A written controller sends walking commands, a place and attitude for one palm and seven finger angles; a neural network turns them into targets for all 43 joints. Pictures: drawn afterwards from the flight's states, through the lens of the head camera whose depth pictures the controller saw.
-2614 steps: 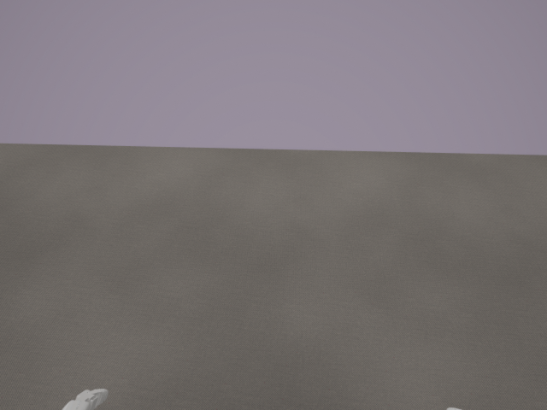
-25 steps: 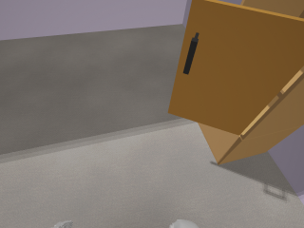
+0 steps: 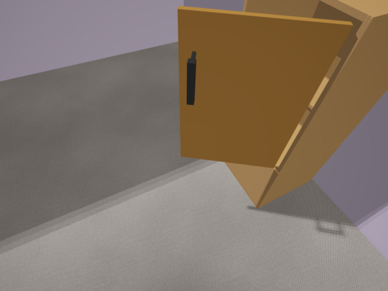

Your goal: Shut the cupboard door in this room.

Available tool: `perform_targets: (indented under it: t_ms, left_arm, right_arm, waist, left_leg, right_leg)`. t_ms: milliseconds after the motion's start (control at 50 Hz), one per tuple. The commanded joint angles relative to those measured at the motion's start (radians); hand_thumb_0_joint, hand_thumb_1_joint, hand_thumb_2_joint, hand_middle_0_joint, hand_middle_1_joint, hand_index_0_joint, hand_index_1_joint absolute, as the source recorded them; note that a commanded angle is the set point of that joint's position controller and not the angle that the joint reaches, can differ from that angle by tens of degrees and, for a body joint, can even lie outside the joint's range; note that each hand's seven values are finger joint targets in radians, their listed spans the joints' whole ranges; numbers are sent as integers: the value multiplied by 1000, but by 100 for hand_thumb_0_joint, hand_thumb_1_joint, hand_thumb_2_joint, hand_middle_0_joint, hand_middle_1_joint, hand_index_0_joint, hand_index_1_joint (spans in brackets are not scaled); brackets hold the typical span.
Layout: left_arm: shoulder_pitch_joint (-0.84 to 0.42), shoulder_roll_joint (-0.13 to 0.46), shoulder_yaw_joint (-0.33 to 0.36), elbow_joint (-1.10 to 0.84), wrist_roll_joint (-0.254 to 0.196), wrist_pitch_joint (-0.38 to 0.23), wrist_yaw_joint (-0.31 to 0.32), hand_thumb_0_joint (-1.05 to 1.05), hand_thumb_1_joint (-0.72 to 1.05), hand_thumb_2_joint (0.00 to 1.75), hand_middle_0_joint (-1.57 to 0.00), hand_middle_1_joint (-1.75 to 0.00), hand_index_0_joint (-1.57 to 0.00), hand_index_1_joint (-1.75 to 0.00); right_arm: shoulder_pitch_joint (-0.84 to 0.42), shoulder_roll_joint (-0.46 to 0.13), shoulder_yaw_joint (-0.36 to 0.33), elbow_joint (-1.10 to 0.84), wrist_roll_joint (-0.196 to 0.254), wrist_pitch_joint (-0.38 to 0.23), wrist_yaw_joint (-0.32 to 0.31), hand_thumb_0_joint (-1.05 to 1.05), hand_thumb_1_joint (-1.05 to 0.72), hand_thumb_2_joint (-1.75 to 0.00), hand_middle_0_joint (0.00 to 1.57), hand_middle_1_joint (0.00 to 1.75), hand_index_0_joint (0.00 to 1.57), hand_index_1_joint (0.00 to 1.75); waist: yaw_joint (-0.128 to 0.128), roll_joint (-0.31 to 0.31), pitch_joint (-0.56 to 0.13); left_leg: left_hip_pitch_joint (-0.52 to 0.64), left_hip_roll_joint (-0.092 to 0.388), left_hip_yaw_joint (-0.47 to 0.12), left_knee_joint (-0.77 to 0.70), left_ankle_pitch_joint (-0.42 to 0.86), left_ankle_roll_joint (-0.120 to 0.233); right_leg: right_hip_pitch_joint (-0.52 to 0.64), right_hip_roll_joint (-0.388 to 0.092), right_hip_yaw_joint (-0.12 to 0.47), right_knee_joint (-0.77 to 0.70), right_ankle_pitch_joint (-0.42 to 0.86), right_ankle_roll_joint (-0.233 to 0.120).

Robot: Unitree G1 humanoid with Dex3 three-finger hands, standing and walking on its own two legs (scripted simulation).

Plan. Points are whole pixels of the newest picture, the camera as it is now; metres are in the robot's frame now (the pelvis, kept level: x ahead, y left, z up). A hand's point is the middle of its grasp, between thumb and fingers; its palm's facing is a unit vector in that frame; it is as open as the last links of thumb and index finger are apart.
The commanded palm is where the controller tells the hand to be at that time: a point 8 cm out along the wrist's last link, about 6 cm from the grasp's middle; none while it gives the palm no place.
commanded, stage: take the last steps up to it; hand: left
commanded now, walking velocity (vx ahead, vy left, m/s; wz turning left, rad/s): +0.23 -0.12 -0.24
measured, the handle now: (192, 79) +0.63 +0.04 +0.07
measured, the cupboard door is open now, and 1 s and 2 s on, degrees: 55 55 55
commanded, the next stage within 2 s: come to a stop and stand still in 0.50 s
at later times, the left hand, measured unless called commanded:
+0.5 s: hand (147, 281) +0.16 +0.12 -0.15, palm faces -0.08 -0.98 -0.20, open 7.4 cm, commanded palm none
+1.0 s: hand (153, 262) +0.21 +0.11 -0.16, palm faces -0.08 -0.96 -0.27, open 7.4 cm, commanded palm none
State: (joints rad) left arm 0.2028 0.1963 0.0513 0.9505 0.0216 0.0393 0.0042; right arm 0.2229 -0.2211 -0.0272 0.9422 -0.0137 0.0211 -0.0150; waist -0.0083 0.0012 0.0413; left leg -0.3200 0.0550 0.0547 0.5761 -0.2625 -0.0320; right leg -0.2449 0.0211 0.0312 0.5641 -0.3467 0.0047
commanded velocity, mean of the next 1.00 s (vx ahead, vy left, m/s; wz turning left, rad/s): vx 0.02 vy -0.03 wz -0.05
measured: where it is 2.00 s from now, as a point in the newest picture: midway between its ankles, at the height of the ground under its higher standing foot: outside the picture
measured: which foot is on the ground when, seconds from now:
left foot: down 0.00-0.36, up 0.38-0.64, down 0.66-0.92, up 0.94-1.00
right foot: down 0.00-0.00, up 0.02-0.34, down 0.36-1.00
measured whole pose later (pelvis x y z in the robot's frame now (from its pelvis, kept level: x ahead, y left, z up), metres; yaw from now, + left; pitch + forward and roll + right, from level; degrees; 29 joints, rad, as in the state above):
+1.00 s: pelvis +0.16 -0.08 +0.01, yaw -7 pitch +2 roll +2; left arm 0.24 0.18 0.04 1.01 0.03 0.02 0.04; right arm 0.13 -0.18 -0.05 0.98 -0.01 0.06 -0.03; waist 0.02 -0.01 0.07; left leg -0.39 0.01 0.08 0.79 -0.42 -0.01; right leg -0.13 -0.02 -0.04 0.51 -0.41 -0.03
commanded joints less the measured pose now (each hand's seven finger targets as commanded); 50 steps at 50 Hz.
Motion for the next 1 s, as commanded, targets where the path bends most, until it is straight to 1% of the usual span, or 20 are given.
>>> perform_targets:
  t_ms: [0,40,100,220,280,300,340,380,440,480,560,600,620,640,660,680,720,860,920,980]
  left_arm:
    - [-30,107,26,-97,2,-2,-4,0,90,90,-20,-30,-20,-30]
    - [-76,118,40,-88,9,-6,-25,0,90,90,-20,-30,-20,-30]
    - [-54,87,33,-65,4,-13,-46,0,90,90,-20,-30,-20,-30]
    - [-99,56,17,-58,4,-21,-54,0,90,90,-20,-30,-20,-30]
    - [7,70,27,-14,7,-28,-55,0,90,90,-20,-30,-20,-30]
    - [61,104,35,6,8,-36,-48,0,90,90,-20,-30,-20,-30]
    - [219,255,65,56,9,-50,-23,0,90,90,-20,-30,-20,-30]
    - [169,218,56,58,3,-55,-5,0,90,90,-20,-30,-20,-30]
    - [37,123,27,33,5,-65,6,0,90,90,-20,-30,-20,-30]
    - [34,113,18,40,5,-76,6,0,90,90,-20,-30,-20,-30]
    - [53,121,19,70,-2,-76,7,0,90,90,-20,-30,-20,-30]
    - [58,89,10,83,-9,-71,10,0,90,90,-20,-30,-20,-30]
    - [98,53,0,87,-15,-68,14,0,90,90,-20,-30,-20,-30]
    - [129,24,-9,84,-19,-60,23,0,90,90,-20,-30,-20,-30]
    - [145,22,-16,96,-18,-49,29,0,90,90,-20,-30,-20,-30]
    - [144,33,-18,102,-19,-37,32,0,90,90,-20,-30,-20,-30]
    - [130,56,-15,105,-19,-26,34,0,90,90,-20,-30,-20,-30]
    - [130,132,17,54,1,-27,47,0,90,90,-20,-30,-20,-30]
    - [164,151,20,49,12,-24,48,0,90,90,-20,-30,-20,-30]
    - [125,174,23,27,16,-24,52,0,90,90,-20,-30,-20,-30]
  right_arm:
    - [185,-252,-48,-17,-31,-29,-28,0,-90,-90,20,30,20,30]
    - [142,-200,-38,-28,-31,-34,-29,0,-90,-90,20,30,20,30]
    - [110,-158,-27,-22,-27,-52,-29,0,-90,-90,20,30,20,30]
    - [166,-177,-49,30,-28,-47,-20,0,-90,-90,20,30,20,30]
    - [120,-184,-56,39,-23,-37,-16,0,-90,-90,20,30,20,30]
    - [120,-152,-53,41,-18,-38,-9,0,-90,-90,20,30,20,30]
    - [34,-54,-24,-23,-2,-43,0,0,-90,-90,20,30,20,30]
    - [2,-81,-36,-15,-4,-36,-7,0,-90,-90,20,30,20,30]
    - [65,-45,-29,24,-13,-32,7,0,-90,-90,20,30,20,30]
    - [94,-13,-20,31,-13,-29,11,0,-90,-90,20,30,20,30]
    - [110,1,-8,39,-12,-43,10,0,-90,-90,20,30,20,30]
    - [161,-19,-7,72,-11,-57,5,0,-90,-90,20,30,20,30]
    - [194,-64,-7,83,-15,-68,-3,0,-90,-90,20,30,20,30]
    - [194,-112,-10,85,-15,-63,-15,0,-90,-90,20,30,20,30]
    - [152,-120,-6,82,-8,-53,-30,0,-90,-90,20,30,20,30]
    - [127,-119,-1,85,-1,-47,-39,0,-90,-90,20,30,20,30]
    - [88,-103,-2,88,5,-36,-47,0,-90,-90,20,30,20,30]
    - [34,-99,-49,32,5,10,-40,0,-90,-90,20,30,20,30]
    - [-60,-35,-41,-14,2,26,-22,0,-90,-90,20,30,20,30]
    - [-117,-31,-36,-32,3,31,-16,0,-90,-90,20,30,20,30]
  waist:
    - [-67,258,-66]
    - [-45,179,15]
    - [-22,161,1]
    - [-51,173,-25]
    - [4,148,-39]
    - [31,56,-28]
    - [114,-286,-49]
    - [86,-275,4]
    - [-2,-133,11]
    - [-22,-122,5]
    - [-22,-111,-16]
    - [-44,-45,-22]
    - [-38,105,-79]
    - [-22,186,-92]
    - [-8,214,-92]
    - [-2,267,-90]
    - [5,218,-64]
    - [-3,-64,-156]
    - [46,-191,-69]
    - [41,-159,-14]
  left_leg:
    - [219,414,-489,-346,6,208]
    - [126,350,-386,-368,-46,183]
    - [179,272,-184,-349,100,153]
    - [202,276,-78,-304,151,153]
    - [95,241,-40,-214,5,110]
    - [-1,186,-2,-125,-28,79]
    - [-327,-4,123,291,-401,3]
    - [-377,34,-16,526,-323,15]
    - [-233,60,-6,462,-188,5]
    - [-161,48,20,345,-136,-2]
    - [-28,9,63,52,-13,4]
    - [157,10,33,-103,212,9]
    - [266,103,-79,-127,488,51]
    - [275,233,-185,-110,720,124]
    - [253,287,-219,-129,856,172]
    - [241,283,-218,-147,948,188]
    - [249,246,-160,-141,1022,176]
    - [171,98,-3,45,624,61]
    - [-108,-51,18,272,-231,11]
    - [-228,-62,-23,393,-283,4]
  right_leg:
    - [-298,12,-12,433,-295,-7]
    - [-339,-41,23,571,-157,-4]
    - [-314,-56,-26,473,-60,7]
    - [-178,-41,-106,147,-39,6]
    - [46,-5,-154,-66,91,-5]
    - [177,-16,-118,-160,120,-24]
    - [367,-368,359,-354,-20,-195]
    - [245,-378,397,-391,-19,-274]
    - [97,-282,109,-330,221,-225]
    - [57,-262,47,-321,329,-210]
    - [96,-221,23,-260,337,-179]
    - [14,-175,-4,-152,331,-124]
    - [-24,-114,-39,-52,319,-70]
    - [-34,-70,-74,-30,108,-24]
    - [-7,-58,-88,-3,-25,-2]
    - [10,-63,-84,19,-70,9]
    - [25,-81,-69,-30,-18,4]
    - [127,-195,27,-52,856,-57]
    - [221,-349,137,-101,1227,-170]
    - [297,-323,90,-98,1193,-193]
